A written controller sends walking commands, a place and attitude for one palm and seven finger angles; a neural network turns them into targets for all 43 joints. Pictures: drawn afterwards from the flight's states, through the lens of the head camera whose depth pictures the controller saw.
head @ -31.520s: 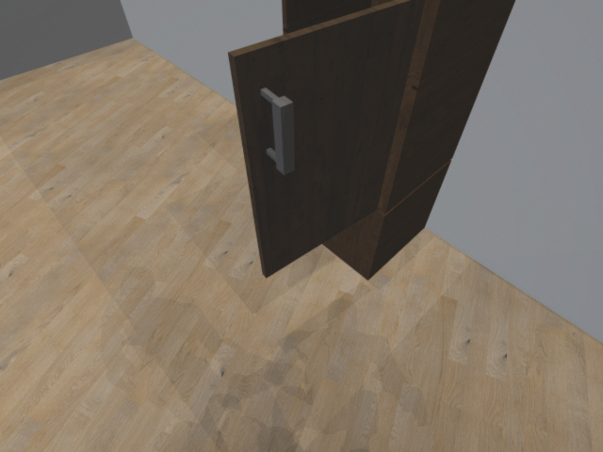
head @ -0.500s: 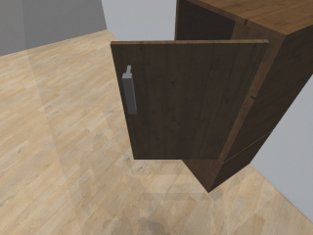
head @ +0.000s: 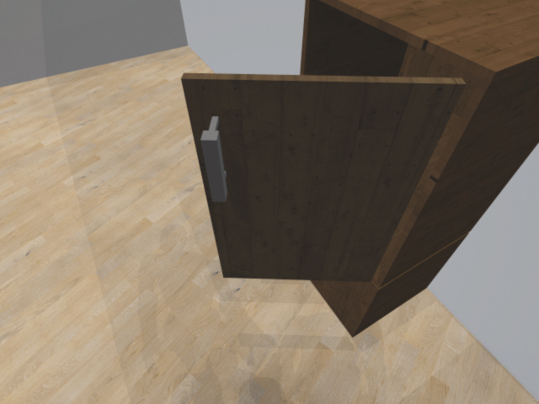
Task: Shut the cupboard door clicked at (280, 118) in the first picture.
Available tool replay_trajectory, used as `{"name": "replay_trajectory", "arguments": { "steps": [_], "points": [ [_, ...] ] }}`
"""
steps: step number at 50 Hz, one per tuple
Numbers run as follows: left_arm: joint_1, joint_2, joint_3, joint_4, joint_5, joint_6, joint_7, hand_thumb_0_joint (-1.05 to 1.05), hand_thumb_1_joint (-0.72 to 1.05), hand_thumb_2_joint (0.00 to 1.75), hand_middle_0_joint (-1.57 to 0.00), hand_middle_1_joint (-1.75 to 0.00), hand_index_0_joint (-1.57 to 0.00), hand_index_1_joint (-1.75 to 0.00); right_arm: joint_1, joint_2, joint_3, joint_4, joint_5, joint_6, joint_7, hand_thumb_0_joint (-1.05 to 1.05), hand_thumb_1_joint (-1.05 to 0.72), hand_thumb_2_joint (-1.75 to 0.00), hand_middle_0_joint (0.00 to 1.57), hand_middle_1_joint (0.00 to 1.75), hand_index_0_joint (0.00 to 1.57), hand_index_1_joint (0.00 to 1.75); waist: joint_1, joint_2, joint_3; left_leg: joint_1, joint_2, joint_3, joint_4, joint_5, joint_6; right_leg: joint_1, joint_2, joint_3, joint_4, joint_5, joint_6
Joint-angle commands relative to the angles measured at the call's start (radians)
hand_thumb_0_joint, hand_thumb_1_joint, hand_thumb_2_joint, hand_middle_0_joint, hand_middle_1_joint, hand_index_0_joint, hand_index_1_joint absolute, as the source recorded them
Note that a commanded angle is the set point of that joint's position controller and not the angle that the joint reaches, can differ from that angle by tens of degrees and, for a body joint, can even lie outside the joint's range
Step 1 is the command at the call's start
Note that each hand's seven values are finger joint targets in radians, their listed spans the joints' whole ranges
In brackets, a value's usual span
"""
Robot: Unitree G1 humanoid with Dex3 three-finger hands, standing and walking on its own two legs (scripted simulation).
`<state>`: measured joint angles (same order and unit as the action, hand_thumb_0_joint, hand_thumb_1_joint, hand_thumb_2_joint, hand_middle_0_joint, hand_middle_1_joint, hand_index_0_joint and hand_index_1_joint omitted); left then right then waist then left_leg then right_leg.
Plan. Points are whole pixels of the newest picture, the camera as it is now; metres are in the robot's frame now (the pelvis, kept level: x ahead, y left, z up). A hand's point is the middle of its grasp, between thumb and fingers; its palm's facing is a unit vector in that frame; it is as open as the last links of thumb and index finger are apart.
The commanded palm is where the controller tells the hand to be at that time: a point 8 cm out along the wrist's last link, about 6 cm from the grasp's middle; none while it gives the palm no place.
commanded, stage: shuffle to correct the standing spot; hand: left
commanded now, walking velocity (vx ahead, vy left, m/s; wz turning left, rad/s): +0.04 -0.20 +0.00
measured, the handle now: (217, 160) +0.47 +0.12 +0.11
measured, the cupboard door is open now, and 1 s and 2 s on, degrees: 58 58 58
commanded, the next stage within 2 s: come to a stop and stand still in 0.22 s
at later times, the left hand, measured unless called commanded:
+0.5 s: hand out of the picture +0.03 +0.08 -0.18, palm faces +0.03 -0.98 -0.19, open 7.3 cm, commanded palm none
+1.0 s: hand out of the picture +0.03 +0.16 -0.17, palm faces +0.05 -0.96 -0.27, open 7.4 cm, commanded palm none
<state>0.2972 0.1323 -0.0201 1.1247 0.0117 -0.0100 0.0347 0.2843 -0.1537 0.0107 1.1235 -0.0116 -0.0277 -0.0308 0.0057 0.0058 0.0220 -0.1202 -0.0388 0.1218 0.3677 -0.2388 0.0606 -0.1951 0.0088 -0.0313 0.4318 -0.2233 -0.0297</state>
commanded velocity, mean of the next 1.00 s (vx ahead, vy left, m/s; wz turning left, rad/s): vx -0.01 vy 0.00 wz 0.00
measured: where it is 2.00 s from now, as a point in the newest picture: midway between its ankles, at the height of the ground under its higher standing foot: outside the picture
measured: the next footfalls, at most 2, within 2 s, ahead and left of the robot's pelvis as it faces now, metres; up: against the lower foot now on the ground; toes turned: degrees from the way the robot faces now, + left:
left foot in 0.98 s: +0.06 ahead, +0.07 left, +0.00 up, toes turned +0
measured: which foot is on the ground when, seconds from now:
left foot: down 0.00-0.30, up 0.32-0.96, down 0.98-1.00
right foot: down 0.00-1.00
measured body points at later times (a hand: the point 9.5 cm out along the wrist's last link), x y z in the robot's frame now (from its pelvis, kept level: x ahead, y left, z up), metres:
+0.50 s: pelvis +0.03 -0.08 +0.00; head +0.06 -0.09 +0.45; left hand +0.03 +0.13 -0.16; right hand +0.04 -0.32 -0.16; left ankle +0.00 +0.05 -0.69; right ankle +0.02 -0.12 -0.74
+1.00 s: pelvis +0.00 -0.03 -0.01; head -0.02 -0.05 +0.44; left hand +0.03 +0.21 -0.15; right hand +0.08 -0.26 -0.16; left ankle +0.02 +0.07 -0.75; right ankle +0.02 -0.12 -0.74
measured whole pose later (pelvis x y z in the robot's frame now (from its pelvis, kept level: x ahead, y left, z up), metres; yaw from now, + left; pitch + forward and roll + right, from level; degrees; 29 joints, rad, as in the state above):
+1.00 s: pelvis +0.00 -0.03 -0.01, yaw +0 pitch -3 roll -1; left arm 0.31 0.17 0.01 0.98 0.02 0.00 0.06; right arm 0.22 -0.18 -0.04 0.93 -0.01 0.03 -0.01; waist 0.00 0.05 0.01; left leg -0.23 -0.02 0.01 0.53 -0.26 0.02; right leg -0.24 0.01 -0.09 0.54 -0.25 -0.05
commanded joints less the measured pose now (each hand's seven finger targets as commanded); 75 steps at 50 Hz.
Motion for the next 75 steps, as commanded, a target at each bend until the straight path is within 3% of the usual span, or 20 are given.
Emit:
{"name": "replay_trajectory", "arguments": {
  "steps": [1, 5, 10, 13, 15, 16, 17, 19, 21, 27, 37, 38, 39, 40, 43, 48, 50, 54, 64, 75],
  "points": [
    [0.061, 0.081, 0.024, -0.039, 0.007, 0.001, -0.005, 0.00, 0.90, 0.90, -0.20, -0.30, -0.20, -0.30, 0.077, -0.100, -0.022, -0.018, -0.005, -0.012, -0.016, 0.00, -0.90, -0.90, 0.20, 0.30, 0.20, 0.30, -0.014, -0.014, 0.051, -0.027, 0.195, -0.175, -0.081, 0.059, 0.004, -0.050, -0.084, 0.094, -0.020, 0.068, -0.021],
    [0.053, 0.075, 0.041, -0.075, 0.018, 0.021, -0.020, 0.00, 0.90, 0.90, -0.20, -0.30, -0.20, -0.30, 0.089, -0.140, -0.047, -0.025, -0.012, 0.001, -0.030, 0.00, -0.90, -0.90, 0.20, 0.30, 0.20, 0.30, -0.021, 0.058, 0.091, -0.013, 0.294, -0.267, -0.115, 0.032, 0.060, -0.173, -0.040, 0.042, 0.102, -0.041, -0.013],
    [0.028, 0.066, 0.067, -0.127, 0.025, 0.037, -0.034, 0.00, 0.90, 0.90, -0.20, -0.30, -0.20, -0.30, 0.097, -0.167, -0.069, -0.050, -0.023, 0.004, -0.042, 0.00, -0.90, -0.90, 0.20, 0.30, 0.20, 0.30, -0.024, 0.071, 0.077, 0.009, 0.405, -0.328, -0.063, 0.252, 0.148, -0.260, -0.054, 0.027, 0.262, -0.218, -0.007],
    [0.103, 0.059, 0.076, -0.115, 0.023, 0.034, -0.041, 0.00, 0.90, 0.90, -0.20, -0.30, -0.20, -0.30, 0.043, -0.169, -0.075, -0.066, -0.021, 0.007, -0.041, 0.00, -0.90, -0.90, 0.20, 0.30, 0.20, 0.30, 0.020, 0.014, 0.036, -0.134, 0.299, -0.191, 0.063, 0.183, 0.063, -0.038, -0.050, 0.030, 0.046, 0.002, -0.014],
    [0.162, 0.147, 0.089, -0.099, 0.028, 0.028, -0.029, 0.00, 0.90, 0.90, -0.20, -0.30, -0.20, -0.30, 0.049, -0.086, -0.062, -0.088, -0.010, 0.009, -0.033, 0.00, -0.90, -0.90, 0.20, 0.30, 0.20, 0.30, 0.028, -0.304, 0.013, -0.353, 0.077, 0.032, 0.321, -0.202, -0.036, 0.136, -0.242, 0.283, -0.083, 0.214, -0.092],
    [0.197, 0.170, 0.092, -0.100, 0.021, 0.029, -0.025, 0.00, 0.90, 0.90, -0.20, -0.30, -0.20, -0.30, 0.023, -0.076, -0.061, -0.100, -0.007, 0.020, -0.032, 0.00, -0.90, -0.90, 0.20, 0.30, 0.20, 0.30, 0.060, -0.304, -0.003, -0.375, 0.041, 0.006, 0.549, -0.405, -0.041, 0.095, -0.325, 0.358, -0.170, 0.171, -0.181],
    [0.172, 0.145, 0.089, -0.109, 0.018, 0.024, -0.017, 0.00, 0.90, 0.90, -0.20, -0.30, -0.20, -0.30, 0.007, -0.081, -0.063, -0.102, -0.010, 0.028, -0.029, 0.00, -0.90, -0.90, 0.20, 0.30, 0.20, 0.30, 0.047, -0.247, 0.027, -0.391, 0.064, -0.076, 0.659, -0.367, -0.037, 0.039, -0.301, 0.365, -0.191, 0.154, -0.197],
    [0.108, 0.101, 0.074, -0.120, 0.010, 0.004, -0.003, 0.00, 0.90, 0.90, -0.20, -0.30, -0.20, -0.30, 0.022, -0.037, -0.054, -0.080, -0.006, 0.027, -0.018, 0.00, -0.90, -0.90, 0.20, 0.30, 0.20, 0.30, 0.006, -0.046, 0.051, -0.379, 0.087, -0.102, 0.687, -0.256, -0.052, 0.013, -0.291, 0.307, -0.177, 0.269, -0.177],
    [0.091, 0.106, 0.062, -0.120, 0.006, -0.027, 0.002, 0.00, 0.90, 0.90, -0.20, -0.30, -0.20, -0.30, 0.033, -0.021, -0.043, -0.068, 0.000, 0.021, -0.008, 0.00, -0.90, -0.90, 0.20, 0.30, 0.20, 0.30, -0.007, 0.028, -0.004, -0.346, 0.088, -0.119, 0.610, -0.192, -0.067, 0.069, -0.265, 0.240, -0.131, 0.495, -0.152],
    [0.128, 0.145, 0.068, -0.096, 0.009, -0.025, 0.019, 0.00, 0.90, 0.90, -0.20, -0.30, -0.20, -0.30, 0.003, -0.046, -0.047, -0.097, 0.014, 0.046, -0.015, 0.00, -0.90, -0.90, 0.20, 0.30, 0.20, 0.30, 0.025, -0.077, -0.057, -0.335, 0.051, -0.121, 0.428, -0.159, -0.094, 0.209, -0.279, 0.226, -0.065, 0.811, -0.063],
    [0.091, 0.154, 0.068, -0.120, 0.017, -0.012, 0.012, 0.00, 0.90, 0.90, -0.20, -0.30, -0.20, -0.30, -0.061, -0.043, -0.054, -0.139, 0.010, 0.050, 0.007, 0.00, -0.90, -0.90, 0.20, 0.30, 0.20, 0.30, 0.026, -0.108, 0.005, -0.237, 0.046, -0.129, 0.317, -0.126, -0.084, 0.048, -0.267, 0.238, -0.132, 0.369, -0.141],
    [0.172, 0.170, 0.069, -0.131, 0.016, -0.032, 0.051, 0.00, 0.90, 0.90, -0.20, -0.30, -0.20, -0.30, -0.107, -0.103, -0.069, -0.224, 0.003, 0.041, 0.001, 0.00, -0.90, -0.90, 0.20, 0.30, 0.20, 0.30, 0.019, 0.004, -0.023, -0.314, -0.039, -0.093, 0.495, -0.269, -0.109, 0.154, -0.271, 0.392, -0.109, 1.106, 0.025],
    [0.119, 0.229, 0.085, -0.153, 0.011, -0.038, 0.053, 0.00, 0.90, 0.90, -0.20, -0.30, -0.20, -0.30, -0.042, -0.073, -0.059, -0.222, 0.012, 0.046, -0.004, 0.00, -0.90, -0.90, 0.20, 0.30, 0.20, 0.30, -0.040, 0.009, -0.068, -0.349, -0.010, -0.109, 0.511, -0.248, -0.089, 0.282, -0.310, 0.284, -0.012, 1.380, 0.062],
    [0.124, 0.197, 0.082, -0.171, 0.007, -0.034, 0.052, 0.00, 0.90, 0.90, -0.20, -0.30, -0.20, -0.30, -0.016, -0.046, -0.063, -0.212, 0.015, 0.043, -0.006, 0.00, -0.90, -0.90, 0.20, 0.30, 0.20, 0.30, -0.016, -0.036, -0.116, -0.329, 0.018, -0.108, 0.455, -0.170, -0.068, 0.280, -0.281, 0.206, 0.048, 1.293, 0.077],
    [0.095, 0.174, 0.066, -0.192, 0.015, -0.024, 0.040, 0.00, 0.90, 0.90, -0.20, -0.30, -0.20, -0.30, -0.062, -0.052, -0.056, -0.266, 0.020, 0.042, 0.011, 0.00, -0.90, -0.90, 0.20, 0.30, 0.20, 0.30, -0.002, -0.134, -0.136, -0.235, 0.024, -0.121, 0.322, -0.119, -0.066, 0.187, -0.244, 0.163, 0.004, 0.638, -0.122],
    [0.002, 0.170, 0.059, -0.217, 0.007, -0.002, 0.026, 0.00, 0.90, 0.90, -0.20, -0.30, -0.20, -0.30, -0.004, -0.105, -0.059, -0.243, -0.003, 0.036, 0.018, 0.00, -0.90, -0.90, 0.20, 0.30, 0.20, 0.30, -0.030, -0.110, 0.063, -0.048, 0.055, -0.156, 0.075, -0.047, -0.043, -0.196, -0.161, 0.170, -0.116, -0.250, -0.050],
    [0.016, 0.154, 0.060, -0.221, 0.002, 0.001, 0.018, 0.00, 0.90, 0.90, -0.20, -0.30, -0.20, -0.30, 0.004, -0.145, -0.058, -0.241, -0.014, 0.030, 0.014, 0.00, -0.90, -0.90, 0.20, 0.30, 0.20, 0.30, -0.015, -0.006, 0.079, -0.124, 0.134, -0.227, 0.023, -0.079, -0.009, -0.182, -0.111, 0.131, -0.096, -0.224, -0.020],
    [0.028, 0.147, 0.060, -0.228, 0.014, 0.020, 0.012, 0.00, 0.90, 0.90, -0.20, -0.30, -0.20, -0.30, -0.014, -0.138, -0.048, -0.241, -0.019, 0.026, 0.017, 0.00, -0.90, -0.90, 0.20, 0.30, 0.20, 0.30, 0.007, 0.087, 0.129, -0.341, 0.144, -0.310, -0.123, -0.315, 0.006, -0.049, -0.062, 0.062, 0.001, -0.183, -0.011],
    [0.097, 0.125, 0.055, -0.196, 0.016, 0.029, -0.002, 0.00, 0.90, 0.90, -0.20, -0.30, -0.20, -0.30, -0.013, -0.166, -0.048, -0.221, -0.007, 0.018, 0.005, 0.00, -0.90, -0.90, 0.20, 0.30, 0.20, 0.30, 0.025, 0.042, 0.026, -0.298, 0.175, -0.385, -0.183, -0.342, 0.034, -0.003, -0.037, 0.021, 0.100, -0.104, -0.004],
    [0.160, 0.090, 0.047, -0.129, 0.017, 0.028, 0.006, 0.00, 0.90, 0.90, -0.20, -0.30, -0.20, -0.30, 0.000, -0.155, -0.054, -0.162, -0.001, 0.026, 0.002, 0.00, -0.90, -0.90, 0.20, 0.30, 0.20, 0.30, 0.009, 0.043, 0.079, -0.268, 0.171, -0.389, -0.212, -0.382, 0.006, -0.040, -0.028, 0.057, 0.059, -0.096, -0.003]
  ]
}}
